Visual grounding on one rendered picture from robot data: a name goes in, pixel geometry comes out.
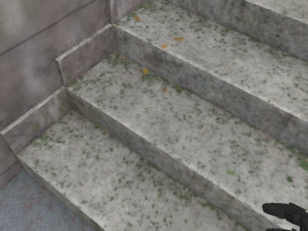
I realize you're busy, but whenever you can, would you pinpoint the right robot hand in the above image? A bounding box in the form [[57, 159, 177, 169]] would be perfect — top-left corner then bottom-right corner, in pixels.
[[262, 202, 308, 231]]

